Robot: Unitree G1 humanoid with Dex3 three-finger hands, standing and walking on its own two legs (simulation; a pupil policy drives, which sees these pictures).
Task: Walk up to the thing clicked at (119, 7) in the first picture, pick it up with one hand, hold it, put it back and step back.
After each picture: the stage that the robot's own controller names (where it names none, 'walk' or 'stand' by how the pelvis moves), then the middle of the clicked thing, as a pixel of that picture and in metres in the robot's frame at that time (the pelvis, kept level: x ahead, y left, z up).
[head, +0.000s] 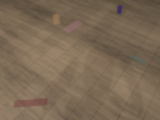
stand; (119, 9) +2.16 -0.58 -0.72
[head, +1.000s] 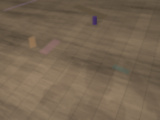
walk; (94, 20) +2.06 -0.09 -0.69
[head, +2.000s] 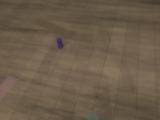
walk; (59, 43) +1.40 +0.34 -0.71
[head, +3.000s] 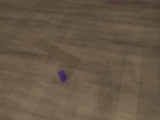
walk; (62, 76) +0.94 +0.29 -0.72
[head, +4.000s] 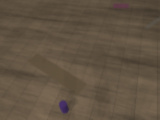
walk; (63, 107) +0.59 +0.23 -0.71
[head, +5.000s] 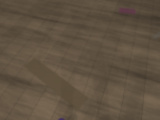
stand; out of the picture +0.41 +0.18 -0.69
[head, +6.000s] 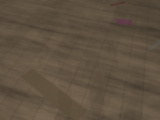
stand; out of the picture +0.36 +0.17 -0.72
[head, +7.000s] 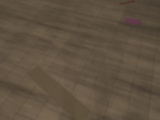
stand; out of the picture +0.34 +0.15 -0.71
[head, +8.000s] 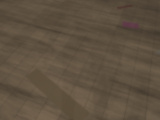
stand; out of the picture +0.35 +0.15 -0.72
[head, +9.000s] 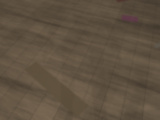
stand; out of the picture +0.38 +0.16 -0.72
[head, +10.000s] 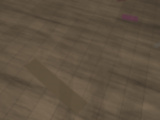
stand; out of the picture +0.39 +0.14 -0.71
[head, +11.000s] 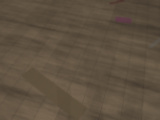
stand; out of the picture +0.37 +0.15 -0.72
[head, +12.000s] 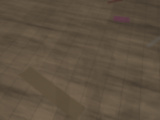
stand; out of the picture +0.36 +0.16 -0.72
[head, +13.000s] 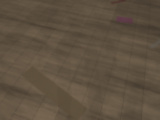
stand; out of the picture +0.36 +0.15 -0.72
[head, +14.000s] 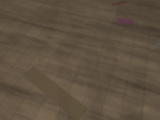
stand; out of the picture +0.37 +0.14 -0.72
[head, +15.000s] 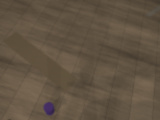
go down; (49, 108) +0.39 +0.17 -0.63
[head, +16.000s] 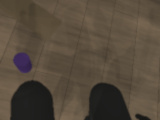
go down; (23, 63) +0.43 +0.24 -0.31
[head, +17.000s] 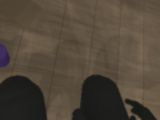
close in; out of the picture +0.42 +0.27 -0.27
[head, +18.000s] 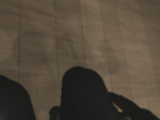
close; out of the picture +0.40 +0.30 -0.22
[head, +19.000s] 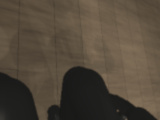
lift; out of the picture +0.38 +0.30 -0.22
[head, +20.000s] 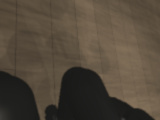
lift; out of the picture +0.37 +0.29 -0.23
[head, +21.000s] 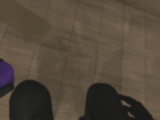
lift; (2, 78) +0.32 +0.26 -0.09
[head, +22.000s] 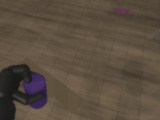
lift; (36, 91) +0.32 +0.16 +0.03
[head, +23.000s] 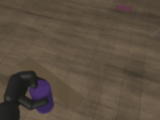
hold; (42, 97) +0.31 +0.15 -0.01
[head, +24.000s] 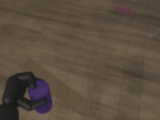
hold; (41, 97) +0.31 +0.15 +0.00
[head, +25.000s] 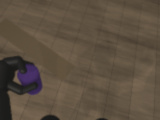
crouch; (31, 80) +0.37 +0.17 -0.07
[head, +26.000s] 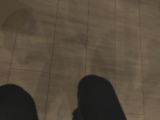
lower; out of the picture +0.44 +0.28 -0.14
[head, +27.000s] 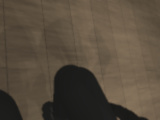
lower; out of the picture +0.43 +0.31 -0.23
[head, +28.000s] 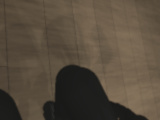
lower; out of the picture +0.42 +0.32 -0.23
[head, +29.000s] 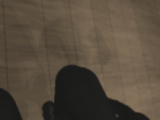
lower; out of the picture +0.41 +0.32 -0.22
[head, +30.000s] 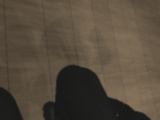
lower; out of the picture +0.41 +0.32 -0.22
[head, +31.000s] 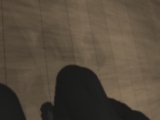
open; out of the picture +0.40 +0.31 -0.23
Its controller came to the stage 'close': yes
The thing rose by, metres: 0.70
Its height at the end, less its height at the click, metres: +0.00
